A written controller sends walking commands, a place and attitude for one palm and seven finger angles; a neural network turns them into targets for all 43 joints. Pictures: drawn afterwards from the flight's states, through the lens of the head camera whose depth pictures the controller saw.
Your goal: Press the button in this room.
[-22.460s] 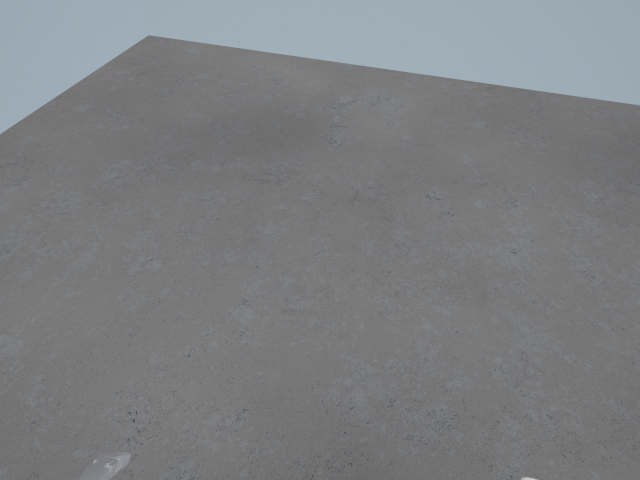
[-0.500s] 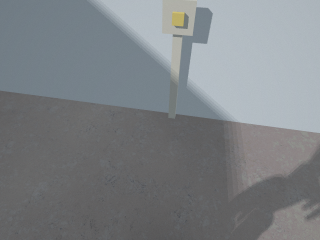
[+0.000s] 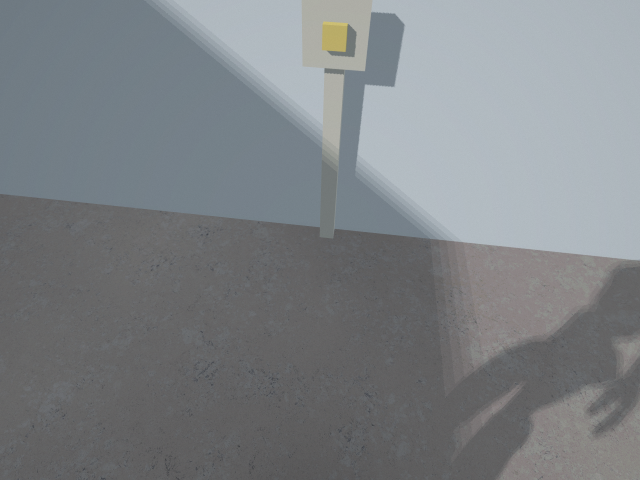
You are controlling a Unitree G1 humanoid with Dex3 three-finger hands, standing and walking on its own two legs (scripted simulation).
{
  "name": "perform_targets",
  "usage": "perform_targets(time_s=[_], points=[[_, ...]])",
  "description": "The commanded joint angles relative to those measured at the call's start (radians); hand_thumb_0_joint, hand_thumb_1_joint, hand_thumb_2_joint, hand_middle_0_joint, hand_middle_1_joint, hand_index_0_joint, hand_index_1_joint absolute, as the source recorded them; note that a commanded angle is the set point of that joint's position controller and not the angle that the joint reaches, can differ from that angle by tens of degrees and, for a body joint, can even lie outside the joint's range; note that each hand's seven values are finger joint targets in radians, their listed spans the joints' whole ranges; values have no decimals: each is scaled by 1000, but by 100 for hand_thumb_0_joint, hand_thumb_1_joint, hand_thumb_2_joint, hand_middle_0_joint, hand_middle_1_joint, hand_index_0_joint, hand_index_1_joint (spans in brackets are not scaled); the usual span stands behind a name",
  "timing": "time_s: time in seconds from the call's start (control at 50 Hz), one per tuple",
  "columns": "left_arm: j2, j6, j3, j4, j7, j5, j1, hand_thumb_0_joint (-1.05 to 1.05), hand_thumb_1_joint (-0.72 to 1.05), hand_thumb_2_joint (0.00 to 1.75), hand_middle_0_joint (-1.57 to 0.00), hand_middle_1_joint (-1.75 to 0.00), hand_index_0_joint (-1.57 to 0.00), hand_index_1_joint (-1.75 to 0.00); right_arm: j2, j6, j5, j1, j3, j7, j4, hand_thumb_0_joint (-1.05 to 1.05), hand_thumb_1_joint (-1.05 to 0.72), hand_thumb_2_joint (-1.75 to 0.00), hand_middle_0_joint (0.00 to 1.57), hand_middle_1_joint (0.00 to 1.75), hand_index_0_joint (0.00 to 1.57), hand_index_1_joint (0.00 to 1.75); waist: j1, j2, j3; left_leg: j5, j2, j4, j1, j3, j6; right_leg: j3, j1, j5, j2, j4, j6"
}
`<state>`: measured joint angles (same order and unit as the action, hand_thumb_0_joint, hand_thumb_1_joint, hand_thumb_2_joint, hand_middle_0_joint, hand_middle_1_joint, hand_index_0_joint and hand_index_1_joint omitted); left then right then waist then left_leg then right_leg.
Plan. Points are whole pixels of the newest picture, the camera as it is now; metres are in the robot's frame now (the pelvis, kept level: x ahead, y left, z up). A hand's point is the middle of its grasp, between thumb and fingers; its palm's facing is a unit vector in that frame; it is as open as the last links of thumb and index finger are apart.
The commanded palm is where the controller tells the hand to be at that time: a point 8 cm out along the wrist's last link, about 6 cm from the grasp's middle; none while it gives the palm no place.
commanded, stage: walk to a spot facing it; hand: left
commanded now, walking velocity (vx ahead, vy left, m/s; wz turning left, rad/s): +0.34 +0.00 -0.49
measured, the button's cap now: (334, 36) +1.17 +0.04 +0.08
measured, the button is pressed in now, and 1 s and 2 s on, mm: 0 0 0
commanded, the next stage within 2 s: turn to face it in 0.70 s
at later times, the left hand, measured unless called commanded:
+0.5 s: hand out of the picture +0.16 +0.12 -0.17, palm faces -0.12 -0.98 -0.19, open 7.4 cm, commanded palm none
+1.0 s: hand (254, 300) +0.47 +0.16 -0.17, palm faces -0.24 -0.94 -0.22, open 7.4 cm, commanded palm none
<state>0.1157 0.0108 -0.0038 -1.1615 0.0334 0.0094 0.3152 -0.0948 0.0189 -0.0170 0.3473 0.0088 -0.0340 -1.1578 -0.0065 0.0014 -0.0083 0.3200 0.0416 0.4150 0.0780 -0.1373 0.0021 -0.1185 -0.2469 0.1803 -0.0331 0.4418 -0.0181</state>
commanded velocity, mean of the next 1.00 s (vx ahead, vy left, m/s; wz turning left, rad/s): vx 0.24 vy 0.00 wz -0.18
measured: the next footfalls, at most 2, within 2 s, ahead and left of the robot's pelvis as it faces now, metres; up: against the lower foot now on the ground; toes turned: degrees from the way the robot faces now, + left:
right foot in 0.26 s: +0.15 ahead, -0.14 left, +0.00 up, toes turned -14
left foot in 0.74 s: +0.41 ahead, +0.06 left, +0.00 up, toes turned -3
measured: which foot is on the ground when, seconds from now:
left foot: down 0.00-0.28, up 0.30-0.72, down 0.74-1.00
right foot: down 0.00-0.06, up 0.08-0.24, down 0.26-0.76, up 0.78-1.00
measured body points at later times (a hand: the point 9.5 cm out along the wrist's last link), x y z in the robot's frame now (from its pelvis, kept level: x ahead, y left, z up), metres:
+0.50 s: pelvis +0.14 -0.05 +0.00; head +0.17 -0.07 +0.45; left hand +0.17 +0.17 -0.15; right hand +0.17 -0.31 -0.15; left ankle +0.18 +0.09 -0.66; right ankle +0.11 -0.13 -0.74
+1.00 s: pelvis +0.35 -0.02 +0.00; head +0.39 -0.01 +0.45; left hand +0.48 +0.21 -0.16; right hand +0.30 -0.26 -0.14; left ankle +0.37 +0.07 -0.74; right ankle +0.32 -0.16 -0.68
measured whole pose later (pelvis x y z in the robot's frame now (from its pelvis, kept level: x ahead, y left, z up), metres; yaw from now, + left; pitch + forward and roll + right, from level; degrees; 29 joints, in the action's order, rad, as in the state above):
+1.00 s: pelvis +0.35 -0.02 +0.00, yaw -16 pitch +0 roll -1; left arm 0.23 0.01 -0.07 -1.04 0.01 0.02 0.16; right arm -0.18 0.07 -0.02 0.25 0.05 -0.02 -1.06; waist 0.02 0.02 -0.08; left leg 0.25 0.06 0.46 0.21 -0.21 -0.04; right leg -0.05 -0.50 0.30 -0.09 0.98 0.03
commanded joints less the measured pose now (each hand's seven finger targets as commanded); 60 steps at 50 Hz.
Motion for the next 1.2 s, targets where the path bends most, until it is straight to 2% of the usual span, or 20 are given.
perform_targets(time_s=[0.0, 0.08, 0.16, 0.22, 0.24, 0.26, 0.28, 0.36, 0.44, 0.62, 0.68, 0.7, 0.72, 0.74, 0.82, 0.88, 1.06, 1.1, 1.14, 1.18], points=[[82, -4, -39, 56, -22, 13, 25, 0, 90, 90, -20, -30, -20, -30, -132, -3, -2, 100, 41, -5, 30, 0, -90, -90, 20, 30, 20, 30, 14, -79, -183, 305, 168, -157, 136, 147, -60, 103, -156, 278, -31, 28, -14], [50, -2, -50, 156, -46, 25, -118, 0, 90, 90, -20, -30, -20, -30, -185, 18, -9, 133, 66, -3, 42, 0, -90, -90, 20, 30, 20, 30, 60, -159, -235, 248, 367, -274, -5, 305, -186, 38, -431, 253, -42, 409, 5], [49, 16, -58, 193, -62, 18, -161, 0, 90, 90, -20, -30, -20, -30, -197, 35, -21, 113, 69, -2, 50, 0, -90, -90, 20, 30, 20, 30, 51, -84, -173, -139, 354, -170, -77, 165, -163, 11, -375, 258, -67, 329, 13], [92, 30, -74, 103, -64, 17, 112, 0, 90, 90, -20, -30, -20, -30, -230, 36, -8, 22, 74, 6, 75, 0, -90, -90, 20, 30, 20, 30, -95, 15, 4, -444, 214, 208, 56, -54, -65, -63, 93, 72, 28, 78, -24], [199, 42, -95, 54, -51, 23, 288, 0, 90, 90, -20, -30, -20, -30, -200, 42, 10, -3, 69, 17, 107, 0, -90, -90, 20, 30, 20, 30, -167, 227, 106, -314, 134, 503, 279, -100, -17, 214, 345, 123, -142, -25, -93], [279, 45, -109, 28, -34, 8, 364, 0, 90, 90, -20, -30, -20, -30, -148, 48, 12, -58, 53, 27, 165, 0, -90, -90, 20, 30, 20, 30, -166, 411, 100, 223, -12, 739, 536, -56, 26, 607, 449, -37, -338, -155, -186], [284, 43, -111, 37, -23, -6, 318, 0, 90, 90, -20, -30, -20, -30, -170, 41, 10, -109, 60, 26, 182, 0, -90, -90, 20, 30, 20, 30, -146, 273, 65, 247, 27, 859, 603, 60, 16, 653, 424, -54, -377, -183, -234], [184, 56, -73, 106, -21, 5, 70, 0, 90, 90, -20, -30, -20, -30, -136, 24, -9, -137, 63, 39, 156, 0, -90, -90, 20, 30, 20, 30, -35, 13, -81, -10, 126, 810, 533, 109, 27, 410, 79, 63, -278, -216, -164], [178, 73, -61, 101, -23, 13, 47, 0, 90, 90, -20, -30, -20, -30, -129, 3, -10, -93, 63, 51, 150, 0, -90, -90, 20, 30, 20, 30, 17, 83, -66, -97, 117, 662, 488, 79, 58, 255, 35, -26, -203, -247, -137], [196, 73, -61, 67, -19, 15, 88, 0, 90, 90, -20, -30, -20, -30, -137, 32, -2, -315, 49, 62, 245, 0, -90, -90, 20, 30, 20, 30, -36, 103, -104, -135, 80, 263, 430, 43, 47, 227, 162, -245, -211, -189, -135], [205, 64, -68, 76, -17, 9, 53, 0, 90, 90, -20, -30, -20, -30, -183, 48, -9, -158, 63, 46, 198, 0, -90, -90, 20, 30, 20, 30, 40, 52, -21, -188, 29, 99, 153, 10, 34, 181, 129, -390, -155, 24, -91], [193, 62, -70, 87, -20, 4, 51, 0, 90, 90, -20, -30, -20, -30, -245, 56, -14, -9, 76, 35, 157, 0, -90, -90, 20, 30, 20, 30, 95, -41, 91, -263, 88, 62, -89, 70, 15, 149, 31, -316, -102, 225, -55], [138, 56, -64, 103, -28, -6, 103, 0, 90, 90, -20, -30, -20, -30, -374, 62, -27, 120, 108, 25, 133, 0, -90, -90, 20, 30, 20, 30, 122, -295, 224, -394, 365, 66, -351, 392, -77, 49, -217, 116, 32, 529, -4], [135, 64, -59, 132, -31, -4, 68, 0, 90, 90, -20, -30, -20, -30, -393, 48, -15, 175, 104, 21, 123, 0, -90, -90, 20, 30, 20, 30, 134, -340, 261, -499, 493, -28, -362, 520, -157, 97, -319, 447, 59, 766, -3], [117, 41, -64, 129, -42, 8, -41, 0, 90, 90, -20, -30, -20, -30, -200, 58, -8, -30, 51, 14, 150, 0, -90, -90, 20, 30, 20, 30, 39, -95, 3, -621, 363, -85, 31, 228, -135, 122, -314, 240, -74, 820, 25], [65, 10, -54, 109, -36, 8, 21, 0, 90, 90, -20, -30, -20, -30, -173, 62, -4, -52, 42, 12, 129, 0, -90, -90, 20, 30, 20, 30, -7, -146, 23, -668, 267, -108, 129, 81, -112, 88, -205, 160, -63, 683, 42], [100, 9, -28, 150, -17, 8, -105, 0, 90, 90, -20, -30, -20, -30, -201, 29, -4, -14, 53, 10, 86, 0, -90, -90, 20, 30, 20, 30, 0, -127, 44, -719, 224, -11, 48, 143, -111, 21, -26, 47, -31, 126, 60], [144, 21, -32, 130, -12, 6, -61, 0, 90, 90, -20, -30, -20, -30, -185, 19, 4, -8, 51, 13, 75, 0, -90, -90, 20, 30, 20, 30, -28, -68, 52, -533, 168, 74, 104, 126, -43, 39, 117, -158, -71, -47, 61], [250, 34, -45, 110, 2, 7, -15, 0, 90, 90, -20, -30, -20, -30, -107, 7, 15, 7, 32, 21, 89, 0, -90, -90, 20, 30, 20, 30, -25, 167, 67, 66, 35, 225, 333, 33, 42, 251, 291, -642, -354, -27, -57], [251, 34, -52, 114, 2, 4, -42, 0, 90, 90, -20, -30, -20, -30, -114, -24, 13, -8, 38, 13, 91, 0, -90, -90, 20, 30, 20, 30, -30, 249, 49, 293, 44, 419, 320, 90, 47, 256, 194, -677, -394, -78, -158]])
